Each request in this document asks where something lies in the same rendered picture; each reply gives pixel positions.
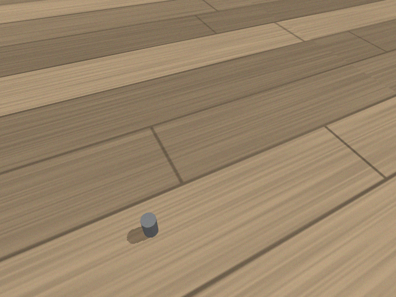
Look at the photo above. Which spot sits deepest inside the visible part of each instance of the can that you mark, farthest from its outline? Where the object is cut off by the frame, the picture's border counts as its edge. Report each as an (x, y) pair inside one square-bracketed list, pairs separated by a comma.
[(149, 224)]

